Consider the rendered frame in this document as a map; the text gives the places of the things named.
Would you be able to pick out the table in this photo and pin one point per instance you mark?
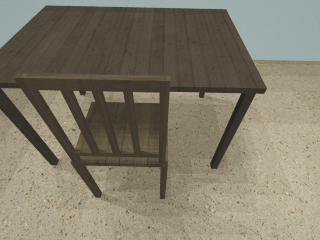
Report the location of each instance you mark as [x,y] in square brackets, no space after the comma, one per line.
[200,49]

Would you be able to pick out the chair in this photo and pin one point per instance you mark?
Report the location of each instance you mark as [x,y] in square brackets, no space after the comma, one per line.
[123,134]

